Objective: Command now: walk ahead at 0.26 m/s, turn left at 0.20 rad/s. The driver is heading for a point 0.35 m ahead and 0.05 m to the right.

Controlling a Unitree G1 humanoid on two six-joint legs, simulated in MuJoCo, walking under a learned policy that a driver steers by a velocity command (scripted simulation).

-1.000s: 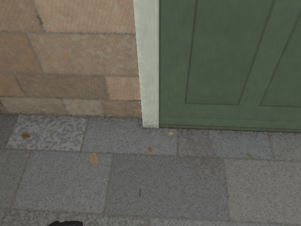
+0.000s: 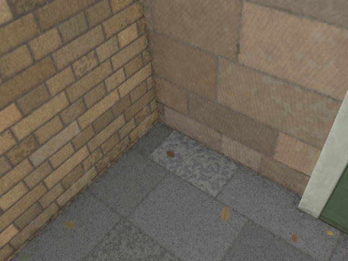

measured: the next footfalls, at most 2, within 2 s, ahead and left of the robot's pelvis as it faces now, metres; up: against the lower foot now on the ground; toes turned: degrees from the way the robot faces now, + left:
left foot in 0.18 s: +0.06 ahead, +0.14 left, +0.00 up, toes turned +1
right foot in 0.62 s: +0.37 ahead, -0.11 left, +0.00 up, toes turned -8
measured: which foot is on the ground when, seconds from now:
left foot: up 0.00-0.16, down 0.18-0.64, up 0.66-1.00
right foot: down 0.00-0.18, up 0.20-0.60, down 0.62-1.00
